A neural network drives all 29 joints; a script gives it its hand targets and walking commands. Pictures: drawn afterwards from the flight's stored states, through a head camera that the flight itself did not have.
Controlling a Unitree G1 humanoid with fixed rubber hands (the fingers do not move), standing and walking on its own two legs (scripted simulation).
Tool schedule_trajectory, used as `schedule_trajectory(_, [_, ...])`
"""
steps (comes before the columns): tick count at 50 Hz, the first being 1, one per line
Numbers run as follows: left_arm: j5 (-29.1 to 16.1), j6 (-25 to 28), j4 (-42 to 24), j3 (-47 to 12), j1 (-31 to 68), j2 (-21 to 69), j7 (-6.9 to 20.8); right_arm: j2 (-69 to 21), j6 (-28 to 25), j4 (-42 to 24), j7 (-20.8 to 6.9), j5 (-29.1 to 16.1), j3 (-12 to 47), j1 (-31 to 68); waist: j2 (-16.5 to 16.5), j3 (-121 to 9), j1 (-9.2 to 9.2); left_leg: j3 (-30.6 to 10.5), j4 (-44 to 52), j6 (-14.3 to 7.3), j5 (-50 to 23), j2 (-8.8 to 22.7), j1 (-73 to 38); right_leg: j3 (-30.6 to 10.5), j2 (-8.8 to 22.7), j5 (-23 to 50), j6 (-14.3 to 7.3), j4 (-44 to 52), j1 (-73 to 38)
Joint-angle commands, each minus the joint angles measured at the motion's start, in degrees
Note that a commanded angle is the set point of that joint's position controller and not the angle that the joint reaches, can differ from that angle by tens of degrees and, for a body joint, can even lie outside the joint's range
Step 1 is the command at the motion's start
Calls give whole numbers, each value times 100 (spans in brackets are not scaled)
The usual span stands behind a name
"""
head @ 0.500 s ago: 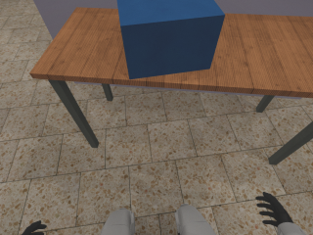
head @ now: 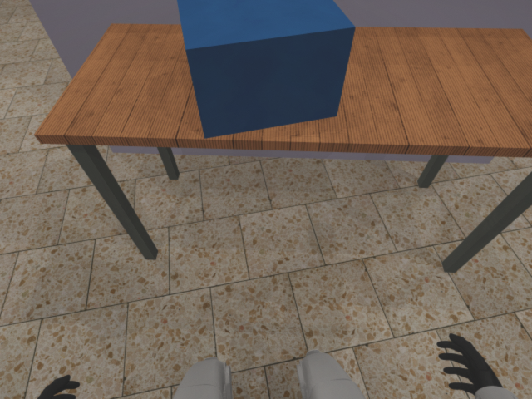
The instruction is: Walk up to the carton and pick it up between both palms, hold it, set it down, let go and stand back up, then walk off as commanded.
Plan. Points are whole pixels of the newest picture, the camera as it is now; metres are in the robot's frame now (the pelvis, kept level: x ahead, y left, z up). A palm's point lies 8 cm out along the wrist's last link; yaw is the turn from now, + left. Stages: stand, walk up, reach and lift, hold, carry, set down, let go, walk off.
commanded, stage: walk up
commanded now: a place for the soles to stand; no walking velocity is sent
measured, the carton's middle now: (256, 49) +0.79 +0.01 +0.08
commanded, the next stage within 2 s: none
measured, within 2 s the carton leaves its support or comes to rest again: neither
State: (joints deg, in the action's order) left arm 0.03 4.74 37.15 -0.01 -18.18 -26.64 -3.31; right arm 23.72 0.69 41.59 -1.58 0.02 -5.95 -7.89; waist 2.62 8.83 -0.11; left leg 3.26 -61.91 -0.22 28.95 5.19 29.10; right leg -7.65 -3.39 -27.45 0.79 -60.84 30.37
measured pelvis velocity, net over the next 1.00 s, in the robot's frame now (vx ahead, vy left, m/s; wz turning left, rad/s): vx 0.00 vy -0.01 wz -0.05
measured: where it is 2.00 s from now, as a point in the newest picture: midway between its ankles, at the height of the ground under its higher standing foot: outside the picture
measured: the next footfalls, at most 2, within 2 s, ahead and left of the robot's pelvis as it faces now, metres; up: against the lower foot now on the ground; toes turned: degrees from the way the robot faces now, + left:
none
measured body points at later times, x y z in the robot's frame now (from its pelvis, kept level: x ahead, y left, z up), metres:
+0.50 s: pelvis +0.00 -0.02 +0.00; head +0.03 -0.04 +0.45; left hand +0.13 +0.30 -0.06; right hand +0.14 -0.35 -0.09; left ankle +0.04 +0.12 -0.66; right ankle +0.06 -0.16 -0.67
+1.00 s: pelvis +0.00 -0.01 +0.00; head +0.04 -0.03 +0.45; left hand +0.13 +0.31 -0.06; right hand +0.14 -0.34 -0.09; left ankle +0.04 +0.12 -0.67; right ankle +0.05 -0.16 -0.66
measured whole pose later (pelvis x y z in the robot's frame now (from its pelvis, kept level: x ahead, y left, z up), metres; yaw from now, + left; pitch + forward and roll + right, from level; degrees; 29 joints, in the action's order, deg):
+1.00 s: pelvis +0.00 -0.01 +0.00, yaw -3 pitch -3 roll +0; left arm 0.0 5.7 37.2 0.0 -17.4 -26.9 -3.3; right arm 23.7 0.4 41.8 -1.7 0.0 -5.6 -8.0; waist 2.1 7.6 -0.1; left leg 2.6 -60.7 0.8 29.3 4.7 28.4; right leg -7.8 -2.9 -27.4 1.2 -60.2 30.4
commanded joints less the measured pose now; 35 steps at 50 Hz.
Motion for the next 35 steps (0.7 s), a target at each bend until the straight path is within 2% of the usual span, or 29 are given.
schedule_trajectory(1, [156, 98, 103, 534, 34, -1389, -116, 2056, -274, -295, 34, 161, -459, -57, 667, -643, -328, -3289, 3755, -1635, 494, 2131, -1375, 623, 207, -749, -218, -864, 1774])
schedule_trajectory(2, [163, 111, 216, 603, -119, -1380, -79, 1941, -278, -341, 45, 168, -416, 101, 624, -654, -205, -2990, 3513, -1691, 152, 2093, -1055, 698, 341, -769, -241, -766, 1331])
schedule_trajectory(4, [169, 146, 305, 679, -401, -1390, -28, 1877, -251, -436, 55, 201, -374, 302, 668, -685, -36, -2278, 3065, -1544, -700, 1784, -620, 983, 221, -263, -249, -348, 599])
schedule_trajectory(6, [170, 246, 476, 704, -1003, -1313, -35, 1605, -190, -546, 9, 172, -262, 599, 571, -1070, 287, -1008, 1918, -988, -1166, 1054, -144, 855, -3, 496, -363, 1138, -650])
schedule_trajectory(7, [237, 304, 500, 783, -1204, -1555, -69, 1307, -140, -613, 3, 145, -186, 541, -439, -1243, 330, -538, 568, -623, -688, 540, 456, -480, 385, 652, -558, 2081, -1162])
schedule_trajectory(8, [222, 322, 402, 882, -1048, -2090, -101, 1027, -90, -758, 34, 103, -137, 716, -1564, -1136, 270, -150, -496, -238, 686, -365, 1204, -3277, 1486, 682, -1301, 3148, -1087])
schedule_trajectory(9, [173, 269, 252, 811, -609, -2128, -88, 1278, -48, -710, 89, 72, -158, 753, -1054, -981, 176, -646, -453, -208, 1141, -295, 1202, -4233, 1750, 532, -1682, 3294, -947])
schedule_trajectory(11, [137, 226, 121, 712, -206, -1960, -142, 1342, -106, -585, 65, 61, -191, 555, -933, -928, 25, -669, 136, -232, 842, -210, 810, -3842, 1582, 1173, -1789, 2812, -738])
schedule_trajectory(13, [122, 168, 30, 607, 143, -1650, -134, 1320, -206, -275, 59, 113, -295, 65, -670, -916, -310, -530, 1117, -353, -391, -181, -636, -2621, 1072, 1676, -1263, 2298, 308])
schedule_trajectory(14, [113, 145, 65, 534, 311, -1477, -102, 1445, -250, -163, 62, 158, -384, -223, -571, -998, -516, -936, 1631, -495, -150, -28, -1264, -1971, 808, 1628, -1008, 1858, 896])
schedule_trajectory(15, [90, 124, -51, 485, 486, -1353, -69, 1715, -276, -153, 46, 166, -460, -555, -148, -1213, -714, -1503, 2134, -789, 231, 462, -1927, -1123, 475, 1457, -725, 1105, 1646])
schedule_trajectory(16, [65, 111, -65, 459, 436, -1123, -93, 1886, -287, -116, 27, 134, -462, -627, 675, -1277, -688, -2453, 3163, -1245, 681, 1291, -1922, 89, -63, 902, -463, -274, 1684])
schedule_trajectory(17, [83, 92, 63, 479, 199, -1192, -124, 1968, -273, -222, 20, 137, -445, -309, 882, -1053, -543, -3053, 3636, -1652, 404, 1988, -1644, 601, -38, -448, -281, -683, 1713])
schedule_trajectory(18, [124, 138, 71, 529, 172, -1342, -132, 1994, -269, -282, 16, 141, -414, -6, 768, -808, -354, -3123, 3439, -1808, -157, 2063, -1253, 716, 147, -756, -220, -723, 1499])
schedule_trajectory(19, [126, 174, 183, 561, -109, -1384, -100, 1939, -262, -346, 30, 137, -380, 172, 723, -741, -179, -2733, 3125, -1791, -566, 2031, -886, 757, 191, -642, -250, -338, 984])
schedule_trajectory(20, [74, 193, 280, 602, -354, -1344, -64, 1813, -236, -372, 44, 140, -312, 357, 600, -681, 50, -2051, 2780, -1534, -865, 1617, -317, 875, 162, -98, -307, 134, 257])
schedule_trajectory(21, [123, 230, 405, 666, -760, -1339, -48, 1728, -187, -404, 36, 141, -280, 584, 634, -925, 255, -1426, 2227, -1168, -913, 1218, 1, 640, 74, 232, -447, 764, -406])
schedule_trajectory(22, [175, 271, 495, 739, -989, -1517, -61, 1409, -145, -532, 33, 126, -215, 788, -219, -868, 345, -624, 1170, -726, -633, 538, 445, -331, 365, 484, -613, 1821, -691])
schedule_trajectory(23, [212, 308, 507, 843, -1016, -1956, -71, 1114, -94, -605, 32, 93, -155, 768, -1494, -933, 282, -180, -265, -328, 329, -278, 1123, -2788, 1290, 330, -1140, 2978, -924])
schedule_trajectory(24, [155, 263, 320, 822, -733, -2107, -65, 1260, -40, -688, 74, 51, -147, 773, -1219, -875, 198, -551, -319, -259, 1088, -392, 1111, -4075, 1674, 213, -1587, 3414, -791])
schedule_trajectory(25, [161, 247, 224, 778, -392, -2130, -105, 1350, -38, -567, 85, 53, -188, 675, -987, -746, 109, -760, -294, -262, 1128, -308, 995, -4297, 1708, 5, -1716, 3337, -659])
schedule_trajectory(26, [170, 219, 143, 734, -103, -2018, -122, 1344, -84, -526, 63, 51, -175, 522, -931, -679, -37, -762, 37, -251, 937, -250, 803, -4024, 1588, 206, -1710, 3127, -488])
schedule_trajectory(28, [154, 173, 113, 654, 224, -1758, -115, 1374, -174, -297, 39, 95, -274, 170, -957, -698, -275, -504, 1006, -318, 15, -222, -286, -2942, 1174, 984, -1314, 2679, 223])
schedule_trajectory(29, [141, 152, 75, 602, 277, -1560, -84, 1422, -219, -184, 39, 148, -348, -109, -791, -863, -394, -771, 1468, -453, -18, -118, -844, -2313, 948, 1040, -1084, 2278, 661])
schedule_trajectory(31, [112, 138, 22, 492, 471, -1239, -43, 1640, -252, -111, 33, 147, -424, -445, -50, -972, -586, -1652, 2521, -860, 828, 608, -1593, -726, 345, 843, -597, 1044, 1515])
schedule_trajectory(32, [73, 130, 37, 459, 353, -1121, -66, 1906, -264, -136, 12, 121, -408, -394, 641, -871, -582, -2610, 3470, -1243, 1256, 1318, -1376, 223, -105, 763, -416, -81, 1518])
schedule_trajectory(33, [99, 120, 117, 506, 201, -1193, -84, 1931, -266, -156, 23, 115, -405, -124, 819, -801, -398, -3018, 3772, -1565, 921, 1838, -1108, 695, -9, -293, -285, -484, 1306])
schedule_trajectory(34, [89, 136, 148, 544, 17, -1328, -92, 1977, -242, -263, 7, 141, -356, 204, 902, -662, -235, -2954, 3622, -1714, 586, 1913, -815, 733, 164, -628, -257, -409, 1154])
schedule_trajectory(35, [104, 166, 255, 577, -171, -1367, -66, 1902, -239, -295, 16, 163, -336, 359, 660, -567, -104, -2605, 3172, -1663, -87, 1786, -575, 782, 184, -469, -263, -127, 756])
